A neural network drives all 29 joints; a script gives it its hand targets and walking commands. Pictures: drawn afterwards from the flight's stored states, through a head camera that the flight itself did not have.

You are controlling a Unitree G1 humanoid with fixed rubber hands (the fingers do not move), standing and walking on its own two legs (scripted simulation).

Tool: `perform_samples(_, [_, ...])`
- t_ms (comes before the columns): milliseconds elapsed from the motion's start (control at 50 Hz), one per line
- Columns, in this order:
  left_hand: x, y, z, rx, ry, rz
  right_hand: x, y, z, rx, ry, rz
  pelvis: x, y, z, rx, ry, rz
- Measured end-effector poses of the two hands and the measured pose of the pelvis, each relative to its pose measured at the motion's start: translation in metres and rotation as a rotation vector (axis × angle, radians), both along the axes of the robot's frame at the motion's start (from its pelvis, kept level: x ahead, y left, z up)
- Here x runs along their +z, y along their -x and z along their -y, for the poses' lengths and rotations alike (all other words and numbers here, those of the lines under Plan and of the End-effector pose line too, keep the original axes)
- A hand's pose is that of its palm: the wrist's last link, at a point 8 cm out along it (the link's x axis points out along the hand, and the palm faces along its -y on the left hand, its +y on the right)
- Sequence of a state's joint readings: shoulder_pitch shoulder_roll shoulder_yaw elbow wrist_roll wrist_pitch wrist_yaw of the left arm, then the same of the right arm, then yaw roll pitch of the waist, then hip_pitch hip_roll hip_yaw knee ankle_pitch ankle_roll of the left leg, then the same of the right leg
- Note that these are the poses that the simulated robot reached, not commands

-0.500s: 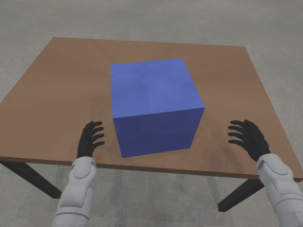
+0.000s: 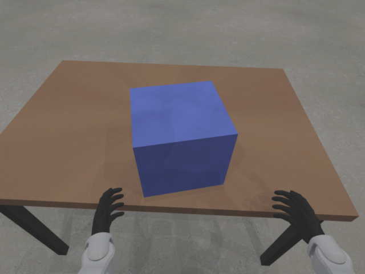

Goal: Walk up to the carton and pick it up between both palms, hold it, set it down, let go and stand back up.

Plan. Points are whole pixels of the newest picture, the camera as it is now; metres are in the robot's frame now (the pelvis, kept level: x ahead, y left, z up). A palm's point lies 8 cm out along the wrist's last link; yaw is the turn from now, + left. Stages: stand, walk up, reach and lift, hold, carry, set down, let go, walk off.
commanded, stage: set down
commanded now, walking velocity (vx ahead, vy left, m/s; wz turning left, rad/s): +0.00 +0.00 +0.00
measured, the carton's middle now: (178, 138) +0.49 +0.05 +0.01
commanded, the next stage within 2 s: let go in 1.18 s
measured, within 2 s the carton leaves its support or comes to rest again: neither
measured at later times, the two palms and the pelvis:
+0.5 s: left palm (85, 247) +0.20 +0.23 -0.05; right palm (291, 249) +0.22 -0.22 -0.05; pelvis +0.02 +0.03 +0.00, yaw +0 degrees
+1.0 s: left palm (82, 261) +0.18 +0.24 -0.07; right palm (288, 264) +0.20 -0.21 -0.06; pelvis +0.02 +0.03 +0.00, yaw +1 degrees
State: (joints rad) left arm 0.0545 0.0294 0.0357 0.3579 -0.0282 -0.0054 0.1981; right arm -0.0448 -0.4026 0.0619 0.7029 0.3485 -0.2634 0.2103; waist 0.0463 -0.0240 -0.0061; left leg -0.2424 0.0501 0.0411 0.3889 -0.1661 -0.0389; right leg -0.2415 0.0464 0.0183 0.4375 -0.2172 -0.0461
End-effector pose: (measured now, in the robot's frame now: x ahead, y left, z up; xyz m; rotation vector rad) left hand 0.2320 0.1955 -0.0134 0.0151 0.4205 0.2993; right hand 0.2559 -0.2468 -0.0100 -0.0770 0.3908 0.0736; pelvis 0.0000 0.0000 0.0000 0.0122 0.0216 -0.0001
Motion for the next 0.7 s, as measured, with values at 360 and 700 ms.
perform_samples(360, [-0.032, 0.024, -0.033, -0.038, -0.017, -0.165, -0.025, 0.02, -0.024, -0.036, 0.047, -0.131, 0.002, -0.015, -0.02, -0.001, 0.012, 0.019])
perform_samples(700, [-0.047, 0.043, -0.038, -0.094, -0.021, -0.266, -0.049, 0.054, -0.036, -0.072, 0.076, -0.225, 0.003, -0.029, -0.032, -0.001, 0.023, 0.054])
